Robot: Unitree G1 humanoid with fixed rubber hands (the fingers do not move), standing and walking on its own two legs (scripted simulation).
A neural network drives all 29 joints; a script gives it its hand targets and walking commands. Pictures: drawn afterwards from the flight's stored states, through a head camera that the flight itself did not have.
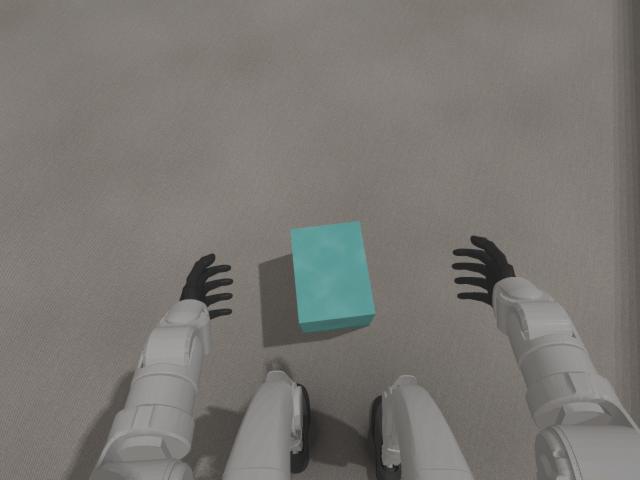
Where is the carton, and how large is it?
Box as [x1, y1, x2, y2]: [290, 221, 374, 333]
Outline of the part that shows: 359,221 290,229 299,323 304,333 368,325 374,315 374,308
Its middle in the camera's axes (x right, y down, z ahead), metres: +0.03 +0.12 +1.05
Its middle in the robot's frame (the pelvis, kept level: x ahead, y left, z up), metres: +0.51 +0.02 -0.60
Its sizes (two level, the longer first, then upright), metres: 0.247 0.185 0.175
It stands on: the floor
